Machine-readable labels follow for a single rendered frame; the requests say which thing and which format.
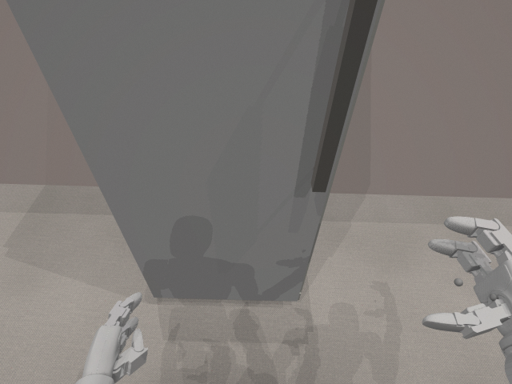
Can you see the robot left hand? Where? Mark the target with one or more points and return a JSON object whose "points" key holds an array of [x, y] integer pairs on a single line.
{"points": [[110, 339]]}

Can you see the robot right hand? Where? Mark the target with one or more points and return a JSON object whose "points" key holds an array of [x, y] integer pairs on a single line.
{"points": [[497, 240]]}

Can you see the handle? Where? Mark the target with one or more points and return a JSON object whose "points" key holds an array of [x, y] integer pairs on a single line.
{"points": [[356, 29]]}

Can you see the fridge door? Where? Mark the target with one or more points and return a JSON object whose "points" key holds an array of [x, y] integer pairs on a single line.
{"points": [[200, 121]]}

